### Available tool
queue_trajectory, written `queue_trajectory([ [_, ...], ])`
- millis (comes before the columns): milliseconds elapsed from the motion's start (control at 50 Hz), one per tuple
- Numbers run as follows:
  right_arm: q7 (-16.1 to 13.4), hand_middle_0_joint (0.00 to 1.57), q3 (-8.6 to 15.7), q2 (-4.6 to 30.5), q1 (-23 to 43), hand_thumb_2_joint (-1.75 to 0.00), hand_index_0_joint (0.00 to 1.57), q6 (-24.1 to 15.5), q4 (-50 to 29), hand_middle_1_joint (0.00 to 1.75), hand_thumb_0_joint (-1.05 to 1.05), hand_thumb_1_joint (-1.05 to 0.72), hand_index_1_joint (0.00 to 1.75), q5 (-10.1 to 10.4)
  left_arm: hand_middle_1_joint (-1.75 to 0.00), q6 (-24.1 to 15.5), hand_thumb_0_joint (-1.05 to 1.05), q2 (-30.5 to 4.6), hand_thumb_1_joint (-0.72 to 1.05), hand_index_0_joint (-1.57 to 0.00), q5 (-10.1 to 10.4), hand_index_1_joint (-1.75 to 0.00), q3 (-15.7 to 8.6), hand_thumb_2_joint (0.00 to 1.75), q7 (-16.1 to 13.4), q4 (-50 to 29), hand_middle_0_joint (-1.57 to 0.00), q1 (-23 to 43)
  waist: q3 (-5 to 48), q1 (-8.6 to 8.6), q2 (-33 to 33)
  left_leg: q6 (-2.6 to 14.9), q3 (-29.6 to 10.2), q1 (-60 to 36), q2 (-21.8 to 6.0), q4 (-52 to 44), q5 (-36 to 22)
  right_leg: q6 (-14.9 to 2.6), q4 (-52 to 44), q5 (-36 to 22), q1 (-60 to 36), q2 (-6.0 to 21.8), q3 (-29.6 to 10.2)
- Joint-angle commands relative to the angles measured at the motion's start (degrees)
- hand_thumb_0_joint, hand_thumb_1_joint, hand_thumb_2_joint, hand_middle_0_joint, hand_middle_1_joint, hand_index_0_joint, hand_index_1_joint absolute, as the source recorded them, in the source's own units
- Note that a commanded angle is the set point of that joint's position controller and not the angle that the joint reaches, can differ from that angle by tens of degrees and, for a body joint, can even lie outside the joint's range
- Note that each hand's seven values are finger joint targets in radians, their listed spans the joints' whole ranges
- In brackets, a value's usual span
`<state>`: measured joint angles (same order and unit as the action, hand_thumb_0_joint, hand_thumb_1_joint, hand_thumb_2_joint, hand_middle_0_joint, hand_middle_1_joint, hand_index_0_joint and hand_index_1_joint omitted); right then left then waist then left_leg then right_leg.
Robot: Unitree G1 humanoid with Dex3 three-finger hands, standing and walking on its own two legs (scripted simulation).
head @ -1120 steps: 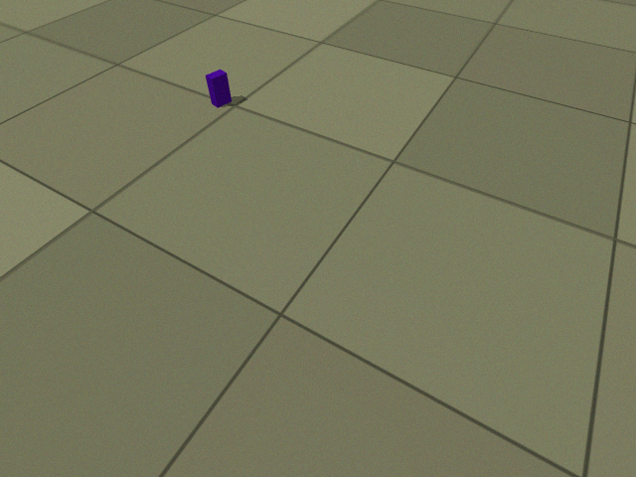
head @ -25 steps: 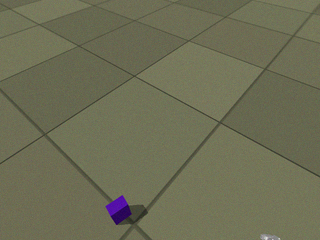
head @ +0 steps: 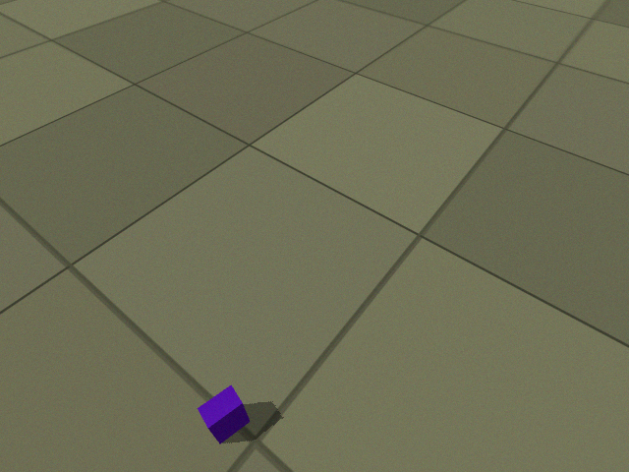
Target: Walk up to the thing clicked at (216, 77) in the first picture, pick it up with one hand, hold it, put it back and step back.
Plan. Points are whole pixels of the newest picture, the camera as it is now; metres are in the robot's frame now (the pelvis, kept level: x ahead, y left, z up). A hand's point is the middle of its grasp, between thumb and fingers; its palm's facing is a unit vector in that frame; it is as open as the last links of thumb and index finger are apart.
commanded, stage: walk up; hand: left
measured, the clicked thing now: (225, 415) +0.38 +0.26 -0.69
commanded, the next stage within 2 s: stand in 0.26 s
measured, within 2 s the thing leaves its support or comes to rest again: neither
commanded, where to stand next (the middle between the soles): +0.02 -0.01 m, yaw +0 degrees
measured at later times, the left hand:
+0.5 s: hand out of the picture +0.08 +0.25 -0.16, palm faces -0.02 -0.94 -0.33, open 7.4 cm
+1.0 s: hand out of the picture +0.09 +0.25 -0.16, palm faces -0.04 -0.94 -0.34, open 7.4 cm
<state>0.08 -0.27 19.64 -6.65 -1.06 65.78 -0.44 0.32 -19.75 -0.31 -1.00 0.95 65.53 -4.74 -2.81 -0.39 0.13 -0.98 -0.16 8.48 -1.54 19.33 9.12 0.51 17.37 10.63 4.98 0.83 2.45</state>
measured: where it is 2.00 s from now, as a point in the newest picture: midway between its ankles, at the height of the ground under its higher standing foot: outside the picture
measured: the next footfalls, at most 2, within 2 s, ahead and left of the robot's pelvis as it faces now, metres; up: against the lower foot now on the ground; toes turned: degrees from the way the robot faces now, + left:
none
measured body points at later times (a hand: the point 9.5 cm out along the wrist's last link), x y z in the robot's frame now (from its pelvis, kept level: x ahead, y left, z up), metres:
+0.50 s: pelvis +0.01 +0.00 +0.00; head +0.02 +0.00 +0.45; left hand +0.08 +0.30 -0.13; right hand +0.10 -0.30 -0.13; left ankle +0.02 +0.13 -0.75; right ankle -0.01 -0.12 -0.75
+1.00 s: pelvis +0.01 +0.00 +0.00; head +0.02 +0.00 +0.45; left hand +0.09 +0.30 -0.13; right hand +0.08 -0.30 -0.13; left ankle +0.02 +0.13 -0.75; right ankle -0.01 -0.12 -0.75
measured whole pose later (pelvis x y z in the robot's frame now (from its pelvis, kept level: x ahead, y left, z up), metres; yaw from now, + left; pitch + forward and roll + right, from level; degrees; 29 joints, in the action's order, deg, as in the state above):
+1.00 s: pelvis +0.01 +0.00 +0.00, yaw -1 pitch -2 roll +0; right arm 0.3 -0.3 19.9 -6.0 -0.5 65.4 -0.5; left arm -0.5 -20.2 -0.5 0.2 0.3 64.7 -6.5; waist -2.5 0.0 -0.1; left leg -1.1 0.5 6.5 -1.5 17.8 9.4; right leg 0.5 17.1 11.4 3.9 0.9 1.8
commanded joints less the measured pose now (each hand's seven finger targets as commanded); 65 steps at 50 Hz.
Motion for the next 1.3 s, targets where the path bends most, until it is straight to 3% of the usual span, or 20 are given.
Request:
queue_trajectory([
  [0,-0.8,0.20,2.2,12.7,3.4,-0.90,0.20,-1.3,-3.4,0.30,0.00,-0.90,0.30,0.1,-0.30,-1.4,0.00,-11.7,0.90,-0.20,0.1,-0.30,-2.3,0.90,-0.8,-3.2,-0.20,1.8,4.5,0.55,-0.8,2.04,-5.0,-0.8,-5.9,-3.3,-7.9,-1.36,-2.7,-5.5,-0.6,6.4,-5.0],
  [360,-0.6,0.20,2.3,12.6,4.5,-0.90,0.20,-0.9,-3.7,0.30,0.00,-0.90,0.30,0.0,-0.30,-2.3,0.00,-12.3,0.90,-0.20,-0.2,-0.30,-1.7,0.90,-1.3,-3.4,-0.20,1.3,5.8,0.30,-0.8,1.78,-4.4,-4.3,-6.7,-2.6,-11.9,-1.30,-2.3,-9.9,-0.5,7.6,-5.5],
  [520,-0.5,0.20,2.2,12.5,4.4,-0.90,0.20,-0.7,-3.6,0.30,0.00,-0.90,0.30,0.0,-0.30,-2.2,0.00,-12.4,0.90,-0.20,-0.2,-0.30,-1.3,0.90,-1.4,-3.5,-0.20,0.8,4.8,0.22,-0.5,1.49,-4.3,-3.5,-6.4,-3.6,-9.1,-1.30,-3.0,-7.1,0.6,7.3,-5.4],
  [920,-0.4,0.20,2.0,12.4,3.6,-0.90,0.20,-0.6,-3.6,0.30,0.00,-0.90,0.30,0.0,-0.30,-2.3,0.00,-13.1,0.90,-0.20,-0.1,-0.30,-1.3,0.90,-1.5,-3.8,-0.20,0.0,5.0,0.35,0.7,1.77,-3.9,-4.6,-6.5,-2.9,-10.8,-1.43,-2.6,-10.2,-0.3,7.6,-5.7],
  [1140,-0.5,0.20,2.1,12.4,3.3,-0.90,0.20,-0.5,-3.8,0.30,0.00,-0.90,0.30,0.0,-0.30,-2.3,0.00,-12.8,0.90,-0.20,-0.2,-0.30,-1.2,0.90,-1.6,-4.1,-0.20,-0.1,4.4,0.34,0.5,1.62,-3.9,-4.0,-6.5,-3.2,-9.9,-1.32,-2.9,-9.5,-0.1,7.4,-5.7],
  [1280,-0.4,0.20,2.0,12.4,3.3,-0.90,0.20,-0.6,-3.7,0.30,0.00,-0.90,0.30,-0.1,-0.30,-2.1,0.00,-12.7,0.90,-0.20,-0.2,-0.30,-1.1,0.90,-1.5,-4.1,-0.20,-0.1,3.1,0.30,-0.2,1.49,-4.1,-2.8,-6.4,-4.3,-7.0,-1.32,-3.6,-6.0,0.7,7.2,-5.8],
])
